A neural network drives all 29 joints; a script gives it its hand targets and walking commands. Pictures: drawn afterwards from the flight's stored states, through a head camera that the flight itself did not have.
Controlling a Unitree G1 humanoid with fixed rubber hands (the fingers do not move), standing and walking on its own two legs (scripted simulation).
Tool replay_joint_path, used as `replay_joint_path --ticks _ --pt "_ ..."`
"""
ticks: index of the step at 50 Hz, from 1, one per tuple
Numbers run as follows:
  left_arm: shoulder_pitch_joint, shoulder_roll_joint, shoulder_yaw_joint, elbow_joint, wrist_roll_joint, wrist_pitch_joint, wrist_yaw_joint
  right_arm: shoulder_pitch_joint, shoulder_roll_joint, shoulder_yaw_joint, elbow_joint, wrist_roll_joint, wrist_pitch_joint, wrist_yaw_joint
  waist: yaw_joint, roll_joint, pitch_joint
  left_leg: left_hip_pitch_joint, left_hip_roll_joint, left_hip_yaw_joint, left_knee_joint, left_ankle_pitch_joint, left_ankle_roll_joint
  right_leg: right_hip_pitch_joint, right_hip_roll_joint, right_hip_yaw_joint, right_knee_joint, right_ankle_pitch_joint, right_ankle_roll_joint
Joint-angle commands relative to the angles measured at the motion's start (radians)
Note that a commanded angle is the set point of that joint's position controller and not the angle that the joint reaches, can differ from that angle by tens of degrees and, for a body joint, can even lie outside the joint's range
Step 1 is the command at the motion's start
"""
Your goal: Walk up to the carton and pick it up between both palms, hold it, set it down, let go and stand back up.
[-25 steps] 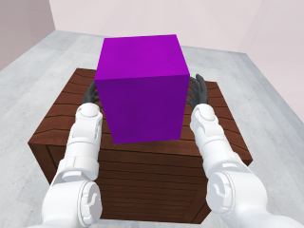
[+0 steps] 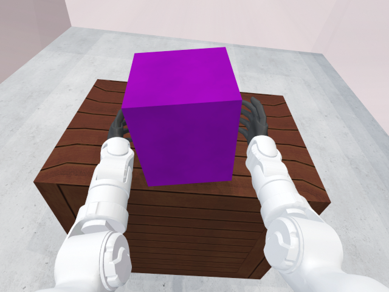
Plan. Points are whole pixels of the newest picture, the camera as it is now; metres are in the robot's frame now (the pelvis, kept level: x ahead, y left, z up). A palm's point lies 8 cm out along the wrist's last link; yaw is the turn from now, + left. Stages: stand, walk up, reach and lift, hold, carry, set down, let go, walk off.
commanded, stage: set down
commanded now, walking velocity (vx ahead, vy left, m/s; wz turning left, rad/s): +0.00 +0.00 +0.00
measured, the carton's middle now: (185, 119) +0.49 +0.02 +0.12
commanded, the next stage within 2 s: none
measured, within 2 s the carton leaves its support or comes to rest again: rests again in 1.14 s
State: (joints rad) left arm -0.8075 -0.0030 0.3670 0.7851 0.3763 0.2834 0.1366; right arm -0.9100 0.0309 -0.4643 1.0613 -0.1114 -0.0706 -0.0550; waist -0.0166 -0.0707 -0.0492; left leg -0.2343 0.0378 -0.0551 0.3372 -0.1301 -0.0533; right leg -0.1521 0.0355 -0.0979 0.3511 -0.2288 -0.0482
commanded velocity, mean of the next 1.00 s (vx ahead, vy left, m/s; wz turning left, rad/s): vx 0.00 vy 0.00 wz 0.00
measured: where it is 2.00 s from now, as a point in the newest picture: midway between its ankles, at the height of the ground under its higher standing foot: outside the picture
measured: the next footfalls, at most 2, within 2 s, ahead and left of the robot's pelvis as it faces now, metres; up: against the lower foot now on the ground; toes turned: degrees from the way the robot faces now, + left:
none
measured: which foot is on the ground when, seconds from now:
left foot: down 0.00-1.00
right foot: down 0.00-1.00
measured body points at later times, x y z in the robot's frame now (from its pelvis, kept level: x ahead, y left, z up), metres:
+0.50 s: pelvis +0.01 +0.00 +0.00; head +0.03 +0.02 +0.45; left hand +0.44 +0.16 +0.09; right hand +0.45 -0.14 +0.12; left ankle +0.03 +0.16 -0.75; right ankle -0.03 -0.07 -0.75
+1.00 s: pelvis +0.02 +0.00 +0.00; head +0.07 +0.01 +0.44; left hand +0.45 +0.15 +0.07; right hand +0.46 -0.15 +0.09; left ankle +0.03 +0.16 -0.75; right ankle -0.03 -0.07 -0.75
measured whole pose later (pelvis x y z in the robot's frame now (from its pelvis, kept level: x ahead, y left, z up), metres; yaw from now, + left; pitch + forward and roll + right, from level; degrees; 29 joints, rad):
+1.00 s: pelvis +0.02 +0.00 +0.00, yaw +0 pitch +13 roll +0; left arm -0.81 -0.03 0.41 0.86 0.38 0.14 0.16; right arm -0.91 0.03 -0.60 1.10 -0.25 -0.16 0.01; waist -0.02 -0.04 -0.13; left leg -0.43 0.04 -0.05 0.34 -0.13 -0.06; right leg -0.36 0.04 -0.10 0.36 -0.23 -0.05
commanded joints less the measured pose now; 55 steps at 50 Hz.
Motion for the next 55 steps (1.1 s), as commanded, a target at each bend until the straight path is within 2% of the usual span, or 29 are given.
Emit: replay_joint_path --ticks 1,3,4,5,10,13,16,20,22,24,27,28,35,38,39,40,44,46,48,52,53,54,55 --pt "-0.899 -0.553 -0.223 -0.174 -0.097 -0.165 -0.128 -0.737 0.363 0.123 -0.1 -0.195 -0.064 0.195 0.021 0.149 -0.739 0.346 -0.012 0.167 0.029 0.355 -0.027 0.0 -0.024 -0.031 -0.009 0.453 0.111" --pt "-0.874 -0.563 -0.231 -0.177 -0.098 -0.169 -0.12 -0.74 0.364 0.141 -0.11 -0.185 -0.073 0.201 0.043 0.155 -0.76 0.371 -0.01 0.163 0.053 0.422 -0.032 -0.021 -0.014 -0.031 -0.008 0.466 0.108" --pt "-0.877 -0.546 -0.22 -0.181 -0.102 -0.174 -0.12 -0.738 0.366 0.134 -0.115 -0.191 -0.074 0.2 0.044 0.142 -0.768 0.346 -0.013 0.169 0.049 0.398 -0.027 -0.003 -0.022 -0.029 -0.004 0.494 0.113" --pt "-0.885 -0.56 -0.231 -0.177 -0.101 -0.181 -0.118 -0.757 0.364 0.118 -0.12 -0.202 -0.084 0.2 0.03 0.149 -0.81 0.343 -0.014 0.166 0.052 0.409 -0.032 0.0 -0.022 -0.03 -0.001 0.51 0.112" --pt "-0.869 -0.575 -0.238 -0.169 -0.096 -0.189 -0.106 -0.74 0.348 0.1 -0.1 -0.215 -0.094 0.21 0.04 0.167 -0.829 0.397 0.002 0.157 0.074 0.495 -0.043 -0.087 -0.01 -0.043 -0.012 0.475 0.099" --pt "-0.854 -0.537 -0.2 -0.145 -0.079 -0.192 -0.11 -0.718 0.346 0.09 -0.082 -0.232 -0.085 0.215 0.052 0.144 -0.786 0.363 -0.003 0.169 0.066 0.457 -0.029 -0.061 -0.02 -0.031 -0.011 0.489 0.107" --pt "-0.836 -0.523 -0.184 -0.125 -0.072 -0.187 -0.117 -0.71 0.338 0.074 -0.076 -0.242 -0.078 0.215 0.041 0.129 -0.764 0.317 -0.009 0.173 0.053 0.414 -0.019 -0.013 -0.029 -0.026 0.004 0.545 0.119" --pt "-0.826 -0.521 -0.161 -0.11 -0.063 -0.192 -0.114 -0.715 0.342 0.062 -0.075 -0.257 -0.072 0.227 0.056 0.116 -0.754 0.274 -0.01 0.173 0.034 0.367 -0.015 -0.009 -0.028 -0.026 0.005 0.513 0.119" --pt "-0.85 -0.522 -0.171 -0.124 -0.068 -0.199 -0.113 -0.718 0.341 0.044 -0.071 -0.264 -0.079 0.228 0.047 0.121 -0.778 0.295 -0.009 0.173 0.041 0.383 -0.017 -0.028 -0.025 -0.03 0.003 0.51 0.118" --pt "-0.855 -0.549 -0.197 -0.126 -0.074 -0.206 -0.105 -0.723 0.328 0.031 -0.071 -0.27 -0.093 0.232 0.041 0.155 -0.809 0.323 -0.005 0.166 0.057 0.44 -0.031 -0.074 -0.02 -0.036 -0.006 0.497 0.107" --pt "-0.871 -0.532 -0.197 -0.135 -0.071 -0.216 -0.094 -0.724 0.323 0.023 -0.052 -0.28 -0.093 0.236 0.053 0.156 -0.847 0.357 0.004 0.168 0.068 0.477 -0.032 -0.119 -0.016 -0.04 -0.01 0.479 0.106" --pt "-0.875 -0.537 -0.208 -0.139 -0.071 -0.218 -0.092 -0.724 0.323 0.015 -0.06 -0.289 -0.099 0.236 0.046 0.159 -0.866 0.362 0.005 0.163 0.075 0.493 -0.037 -0.139 -0.015 -0.045 -0.014 0.47 0.102" --pt "-0.81 -0.521 -0.183 -0.094 -0.057 -0.236 -0.094 -0.695 0.335 0.039 -0.046 -0.294 -0.112 0.237 0.075 0.136 -0.876 0.368 0.006 0.159 0.103 0.587 -0.027 -0.144 -0.018 -0.038 0.004 0.558 0.112" --pt "-0.8 -0.533 -0.194 -0.103 -0.06 -0.249 -0.095 -0.68 0.335 0.038 -0.044 -0.298 -0.123 0.234 0.062 0.138 -0.878 0.373 0.01 0.16 0.112 0.604 -0.03 -0.151 -0.018 -0.037 0.007 0.578 0.111" --pt "-0.784 -0.549 -0.196 -0.099 -0.062 -0.249 -0.095 -0.673 0.339 0.036 -0.047 -0.307 -0.13 0.233 0.062 0.136 -0.89 0.369 0.014 0.158 0.112 0.612 -0.028 -0.162 -0.016 -0.04 0.008 0.579 0.112" --pt "-0.784 -0.544 -0.19 -0.099 -0.062 -0.26 -0.094 -0.673 0.348 0.042 -0.047 -0.307 -0.135 0.234 0.081 0.143 -0.9 0.384 0.017 0.151 0.123 0.636 -0.027 -0.19 -0.017 -0.041 0.011 0.567 0.111" --pt "-0.779 -0.517 -0.187 -0.073 -0.061 -0.268 -0.093 -0.662 0.311 0.019 -0.018 -0.313 -0.145 0.235 0.073 0.166 -0.921 0.436 0.023 0.144 0.148 0.71 -0.029 -0.267 -0.015 -0.046 0.011 0.569 0.106" --pt "-0.774 -0.456 -0.157 -0.036 -0.057 -0.271 -0.089 -0.642 0.247 -0.01 -0.001 -0.323 -0.141 0.229 0.071 0.159 -0.894 0.445 0.025 0.151 0.144 0.696 -0.023 -0.303 -0.017 -0.043 -0.008 0.531 0.101" --pt "-0.767 -0.43 -0.141 -0.038 -0.06 -0.284 -0.084 -0.65 0.212 -0.014 -0.017 -0.322 -0.148 0.217 0.076 0.137 -0.91 0.432 0.025 0.151 0.147 0.714 -0.019 -0.277 -0.013 -0.039 0.004 0.568 0.105" --pt "-0.773 -0.372 -0.09 -0.032 -0.044 -0.308 -0.081 -0.661 0.206 0.009 -0.067 -0.305 -0.142 0.198 0.097 0.088 -0.87 0.245 0.001 0.181 0.111 0.588 -0.004 -0.084 -0.023 -0.005 0.041 0.681 0.118" --pt "-0.776 -0.332 -0.087 -0.021 -0.049 -0.308 -0.076 -0.671 0.149 0.0 -0.072 -0.295 -0.146 0.193 0.085 0.094 -0.883 0.23 -0.001 0.182 0.11 0.577 -0.005 -0.068 -0.023 -0.003 0.049 0.711 0.123" --pt "-0.761 -0.305 -0.08 -0.013 -0.057 -0.314 -0.067 -0.673 0.126 0.021 -0.093 -0.271 -0.149 0.186 0.107 0.086 -0.9 0.216 -0.002 0.184 0.115 0.575 -0.004 -0.054 -0.023 -0.001 0.064 0.732 0.122" --pt "-0.751 -0.24 -0.076 0.004 -0.076 -0.317 -0.059 -0.673 0.043 0.009 -0.094 -0.259 -0.151 0.176 0.099 0.092 -0.893 0.181 -0.004 0.182 0.112 0.556 -0.005 -0.044 -0.023 0.005 0.065 0.734 0.119"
